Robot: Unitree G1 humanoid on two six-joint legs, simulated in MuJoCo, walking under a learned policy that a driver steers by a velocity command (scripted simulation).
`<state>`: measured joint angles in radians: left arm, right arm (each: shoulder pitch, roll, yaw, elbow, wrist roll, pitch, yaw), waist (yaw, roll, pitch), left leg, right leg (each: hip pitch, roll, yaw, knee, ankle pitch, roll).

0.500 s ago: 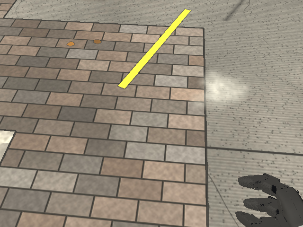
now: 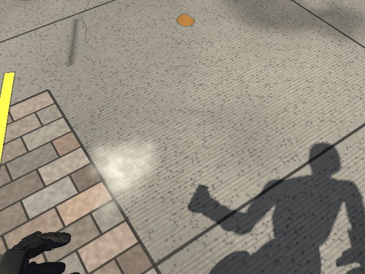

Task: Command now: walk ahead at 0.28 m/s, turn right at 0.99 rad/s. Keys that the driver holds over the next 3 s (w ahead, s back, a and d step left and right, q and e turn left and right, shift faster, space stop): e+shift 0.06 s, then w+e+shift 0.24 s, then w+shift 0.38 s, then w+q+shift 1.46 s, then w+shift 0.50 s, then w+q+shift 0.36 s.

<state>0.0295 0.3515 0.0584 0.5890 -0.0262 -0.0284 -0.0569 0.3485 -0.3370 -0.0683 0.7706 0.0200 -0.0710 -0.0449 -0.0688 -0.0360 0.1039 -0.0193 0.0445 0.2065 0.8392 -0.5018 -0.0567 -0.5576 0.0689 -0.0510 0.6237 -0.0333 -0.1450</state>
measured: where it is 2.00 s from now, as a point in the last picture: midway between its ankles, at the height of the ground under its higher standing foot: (205, 61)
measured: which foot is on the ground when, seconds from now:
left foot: up 0.00-0.38, down 0.40-0.86, up 0.88-1.00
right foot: down 0.00-0.38, up 0.40-0.82, down 0.84-1.00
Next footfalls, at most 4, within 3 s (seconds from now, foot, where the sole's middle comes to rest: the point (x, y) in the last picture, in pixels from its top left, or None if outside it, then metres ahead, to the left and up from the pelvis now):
0.40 left None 0.37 0.16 -0.74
0.84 right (240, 227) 0.56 -0.21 -0.74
1.30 left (213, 126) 1.03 -0.17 -0.74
1.70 right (233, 62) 1.44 -0.32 -0.74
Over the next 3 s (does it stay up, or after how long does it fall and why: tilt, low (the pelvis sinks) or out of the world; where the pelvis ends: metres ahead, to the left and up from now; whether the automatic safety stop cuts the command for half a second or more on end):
stays up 2.12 0.50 0.01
